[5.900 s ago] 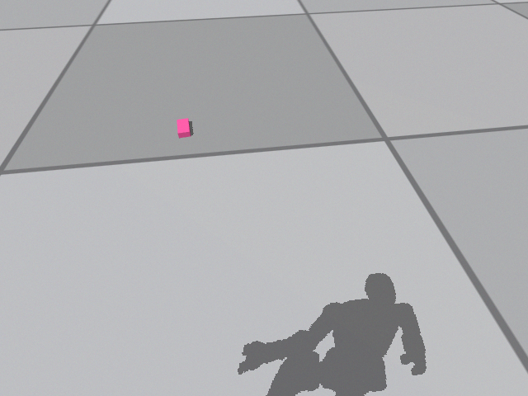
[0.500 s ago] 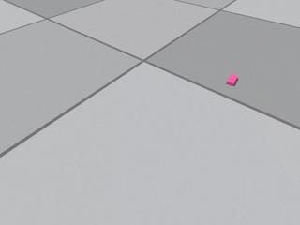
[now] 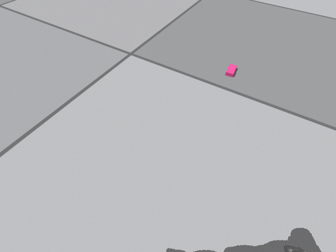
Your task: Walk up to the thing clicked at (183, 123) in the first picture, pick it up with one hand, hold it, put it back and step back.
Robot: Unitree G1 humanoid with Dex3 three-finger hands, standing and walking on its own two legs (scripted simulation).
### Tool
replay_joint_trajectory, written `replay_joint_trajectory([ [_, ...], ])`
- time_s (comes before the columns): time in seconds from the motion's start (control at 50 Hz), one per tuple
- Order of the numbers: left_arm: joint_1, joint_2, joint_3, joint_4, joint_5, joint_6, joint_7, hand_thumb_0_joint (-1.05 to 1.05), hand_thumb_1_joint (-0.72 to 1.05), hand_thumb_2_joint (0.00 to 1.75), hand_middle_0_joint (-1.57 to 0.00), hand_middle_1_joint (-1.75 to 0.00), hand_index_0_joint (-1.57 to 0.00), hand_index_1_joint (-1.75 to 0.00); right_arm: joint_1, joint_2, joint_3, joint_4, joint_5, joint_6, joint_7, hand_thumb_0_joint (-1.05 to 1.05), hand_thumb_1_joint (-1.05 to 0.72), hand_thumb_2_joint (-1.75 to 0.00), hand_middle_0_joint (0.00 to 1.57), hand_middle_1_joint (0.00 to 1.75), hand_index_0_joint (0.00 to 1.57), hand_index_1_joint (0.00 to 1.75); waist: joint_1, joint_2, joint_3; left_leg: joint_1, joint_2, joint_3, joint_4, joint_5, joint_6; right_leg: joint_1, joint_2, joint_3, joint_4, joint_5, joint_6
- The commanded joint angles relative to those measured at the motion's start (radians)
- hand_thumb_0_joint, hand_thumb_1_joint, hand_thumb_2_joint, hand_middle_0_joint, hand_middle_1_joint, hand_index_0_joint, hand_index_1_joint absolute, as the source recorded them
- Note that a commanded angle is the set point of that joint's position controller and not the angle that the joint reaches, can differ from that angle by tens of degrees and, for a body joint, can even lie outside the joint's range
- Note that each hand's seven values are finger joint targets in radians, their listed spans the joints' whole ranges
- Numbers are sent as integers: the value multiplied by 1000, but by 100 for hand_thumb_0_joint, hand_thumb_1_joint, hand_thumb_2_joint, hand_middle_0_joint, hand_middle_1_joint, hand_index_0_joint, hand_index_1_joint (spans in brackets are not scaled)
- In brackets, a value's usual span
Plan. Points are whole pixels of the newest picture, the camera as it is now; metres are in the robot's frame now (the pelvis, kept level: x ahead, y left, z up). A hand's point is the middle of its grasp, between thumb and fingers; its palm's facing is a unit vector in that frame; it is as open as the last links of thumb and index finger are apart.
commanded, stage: walk up
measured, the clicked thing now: (231, 70) +1.83 -0.62 -0.75
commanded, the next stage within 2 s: stand in 1.56 s
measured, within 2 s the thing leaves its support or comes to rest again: neither
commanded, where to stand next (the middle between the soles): +0.06 -0.02 m, yaw -19 degrees
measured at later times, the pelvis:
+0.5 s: pelvis +0.00 -0.01 -0.01, yaw -11 degrees
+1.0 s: pelvis -0.01 -0.01 -0.01, yaw -18 degrees
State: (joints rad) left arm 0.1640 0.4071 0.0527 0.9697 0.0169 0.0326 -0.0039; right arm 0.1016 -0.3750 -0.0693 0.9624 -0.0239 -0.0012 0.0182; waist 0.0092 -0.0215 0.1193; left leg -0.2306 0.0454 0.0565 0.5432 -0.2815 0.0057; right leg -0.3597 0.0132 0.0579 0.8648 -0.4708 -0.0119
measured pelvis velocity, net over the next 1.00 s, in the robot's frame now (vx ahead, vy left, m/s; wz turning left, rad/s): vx -0.01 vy -0.01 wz -0.31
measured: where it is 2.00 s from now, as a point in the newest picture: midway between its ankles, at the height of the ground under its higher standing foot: outside the picture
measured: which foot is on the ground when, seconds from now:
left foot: down 0.00-0.20, up 0.22-0.48, down 0.50-1.00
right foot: up 0.00-0.16, down 0.18-1.00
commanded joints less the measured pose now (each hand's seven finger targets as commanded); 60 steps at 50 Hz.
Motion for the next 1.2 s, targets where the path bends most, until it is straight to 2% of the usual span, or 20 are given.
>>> replay_joint_trajectory([
  [0.0,77,155,45,-99,-17,-15,-8,0,90,90,-20,-30,-20,-30,-17,-276,-73,-125,-20,-25,-21,0,-90,-90,20,30,20,30,-2,196,-93,115,268,-183,-183,265,203,-81,-55,-2,33,-32,-15],
  [0.08,79,151,53,-123,4,-25,-21,0,90,90,-20,-30,-20,-30,42,-289,-79,-156,-16,-12,-10,0,-90,-90,20,30,20,30,-39,232,-116,92,239,-127,-106,300,179,47,-3,-106,-158,15,2],
  [0.14,185,154,62,-96,12,-44,-1,0,90,90,-20,-30,-20,-30,13,-262,-73,-191,4,8,-5,0,-90,-90,20,30,20,30,23,170,-156,27,213,-67,68,263,136,215,21,-131,-401,200,-23],
  [0.16,209,212,80,-99,17,-58,8,0,90,90,-20,-30,-20,-30,42,-205,-53,-200,8,13,-4,0,-90,-90,20,30,20,30,37,-14,-163,-69,137,-17,242,113,84,298,-75,58,-507,267,-47],
  [0.18,186,301,99,-131,28,-76,16,0,90,90,-20,-30,-20,-30,26,-114,-22,-237,13,17,0,0,-90,-90,20,30,20,30,30,-254,-121,-327,-30,13,432,-288,3,363,-315,476,-579,401,-146],
  [0.2,162,337,97,-156,24,-77,16,0,90,90,-20,-30,-20,-30,-13,-191,-39,-226,13,29,-20,0,-90,-90,20,30,20,30,44,-156,-129,-273,-3,-93,506,-382,-1,241,-400,556,-552,447,-288],
  [0.22,127,291,92,-167,6,-74,18,0,90,90,-20,-30,-20,-30,15,-209,-44,-203,18,31,-24,0,-90,-90,20,30,20,30,22,-110,-104,-271,19,-120,547,-344,-4,240,-364,448,-509,528,-296],
  [0.28,123,222,66,-175,3,-75,33,0,90,90,-20,-30,-20,-30,67,-199,-31,-167,17,16,-24,0,-90,-90,20,30,20,30,2,-115,-147,-250,18,-97,440,-241,-5,300,-233,234,-398,735,-205],
  [0.36,166,228,63,-194,4,-69,35,0,90,90,-20,-30,-20,-30,48,-192,-32,-174,5,10,-21,0,-90,-90,20,30,20,30,28,-125,-143,-160,-9,-74,258,-203,-8,246,-216,229,-361,767,-209],
  [0.44,46,231,51,-239,-6,-53,27,0,90,90,-20,-30,-20,-30,138,-179,-45,-138,4,0,-24,0,-90,-90,20,30,20,30,-51,-141,-146,67,-53,-33,32,-23,19,39,-192,215,-299,596,-161],
  [0.48,47,132,23,-256,-21,-47,24,0,90,90,-20,-30,-20,-30,161,-267,-68,-138,-18,-20,-30,0,-90,-90,20,30,20,30,-57,111,-166,177,173,-352,-179,94,97,-114,-33,127,-108,305,-41],
  [0.5,83,151,29,-221,-22,-36,33,0,90,90,-20,-30,-20,-30,93,-319,-69,-161,-5,-27,-26,0,-90,-90,20,30,20,30,-34,213,-152,73,352,-531,-233,28,230,-91,65,47,37,-106,-15],
  [0.52,85,212,47,-198,-10,-35,37,0,90,90,-20,-30,-20,-30,89,-319,-76,-161,-3,-32,-19,0,-90,-90,20,30,20,30,-37,159,-116,7,385,-555,-228,33,281,-55,34,83,145,-159,-12],
  [0.58,105,183,49,-158,-19,-43,19,0,90,90,-20,-30,-20,-30,34,-271,-55,-167,-6,-40,-26,0,-90,-90,20,30,20,30,0,172,-45,-12,253,-303,-178,135,205,-64,5,59,79,-81,-18],
  [0.7,151,147,46,-103,2,-69,12,0,90,90,-20,-30,-20,-30,36,-238,-31,-173,2,-9,-10,0,-90,-90,20,30,20,30,19,192,-129,-43,172,-148,-2,195,124,225,32,-69,-420,177,-22],
  [0.74,115,249,61,-117,22,-91,24,0,90,90,-20,-30,-20,-30,23,-149,-4,-194,19,-2,-5,0,-90,-90,20,30,20,30,11,-62,-126,-232,27,-58,182,-31,6,280,-199,356,-514,241,-115],
  [0.78,36,268,53,-136,13,-93,19,0,90,90,-20,-30,-20,-30,20,-194,-21,-161,15,11,-16,0,-90,-90,20,30,20,30,-7,-73,-76,-117,16,-107,308,-307,5,59,-326,451,-533,170,-249],
  [0.9,-35,198,22,-118,-9,-86,16,0,90,90,-20,-30,-20,-30,119,-184,-13,-68,10,-26,-17,0,-90,-90,20,30,20,30,-48,-108,-172,101,9,-87,-74,73,21,104,-164,168,-362,535,-97],
  [0.94,-4,156,10,-90,-24,-77,13,0,90,90,-20,-30,-20,-30,30,-231,-16,-77,6,-35,-17,0,-90,-90,20,30,20,30,1,-9,-172,86,114,-217,-136,68,67,92,-75,107,-384,302,-33],
  [1.18,-87,158,-3,38,-22,-72,9,0,90,90,-20,-30,-20,-30,-25,-207,14,34,15,-39,-14,0,-90,-90,20,30,20,30,-3,40,-126,62,96,-137,-231,92,42,215,-80,99,-474,389,-26],
])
